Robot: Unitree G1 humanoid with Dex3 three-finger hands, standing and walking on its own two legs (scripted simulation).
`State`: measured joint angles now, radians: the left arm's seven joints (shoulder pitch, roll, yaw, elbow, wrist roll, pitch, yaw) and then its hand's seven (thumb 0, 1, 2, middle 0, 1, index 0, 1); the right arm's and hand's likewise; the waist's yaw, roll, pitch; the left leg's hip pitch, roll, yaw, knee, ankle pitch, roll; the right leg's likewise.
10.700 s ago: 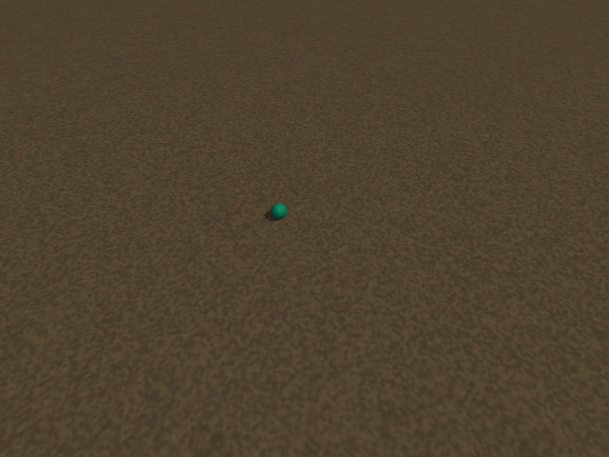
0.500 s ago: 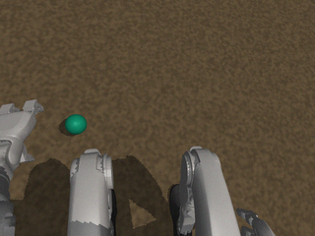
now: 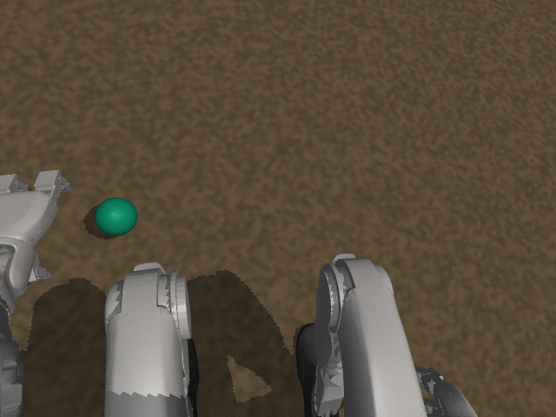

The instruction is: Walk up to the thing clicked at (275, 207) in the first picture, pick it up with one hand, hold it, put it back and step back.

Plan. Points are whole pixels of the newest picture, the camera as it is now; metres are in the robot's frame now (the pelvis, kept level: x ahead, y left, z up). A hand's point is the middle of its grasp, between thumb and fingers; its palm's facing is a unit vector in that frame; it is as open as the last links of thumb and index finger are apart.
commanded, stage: rise first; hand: left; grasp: from above
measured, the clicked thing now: (116, 216) +0.44 +0.28 -0.30
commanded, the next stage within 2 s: approach in 0.46 s
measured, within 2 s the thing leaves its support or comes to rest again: neither
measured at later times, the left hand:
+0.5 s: hand (49, 233) +0.38 +0.34 -0.18, palm faces -0.45 -0.10 -0.89, open 14.1 cm
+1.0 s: hand (118, 185) +0.46 +0.25 -0.18, palm faces -0.37 -0.04 -0.93, open 14.1 cm
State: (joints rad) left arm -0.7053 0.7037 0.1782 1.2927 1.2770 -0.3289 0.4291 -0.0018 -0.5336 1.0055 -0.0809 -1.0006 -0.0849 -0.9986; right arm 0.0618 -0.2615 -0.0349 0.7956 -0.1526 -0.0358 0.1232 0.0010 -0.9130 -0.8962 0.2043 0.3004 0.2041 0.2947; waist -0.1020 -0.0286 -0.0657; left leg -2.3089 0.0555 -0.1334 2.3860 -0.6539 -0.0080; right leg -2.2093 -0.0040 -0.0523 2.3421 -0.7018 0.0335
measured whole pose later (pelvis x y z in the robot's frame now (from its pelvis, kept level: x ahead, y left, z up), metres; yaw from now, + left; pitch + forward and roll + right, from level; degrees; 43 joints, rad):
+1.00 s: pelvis +0.00 +0.00 -0.01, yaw -1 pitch +34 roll -6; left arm -0.96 0.62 0.09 1.51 1.30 -0.15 0.55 0.00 -0.55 1.01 -0.08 -1.05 -0.09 -1.05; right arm 0.09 -0.27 0.03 0.79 -0.18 -0.08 0.14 0.00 -0.92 -0.89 0.20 0.30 0.20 0.29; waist -0.24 -0.01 -0.06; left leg -2.35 0.06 -0.14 2.42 -0.67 -0.01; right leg -2.26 0.01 -0.06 2.37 -0.70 0.03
